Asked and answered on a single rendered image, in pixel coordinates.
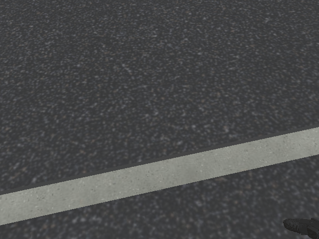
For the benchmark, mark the robot right hand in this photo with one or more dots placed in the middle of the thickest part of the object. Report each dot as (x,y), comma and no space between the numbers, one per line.
(308,227)

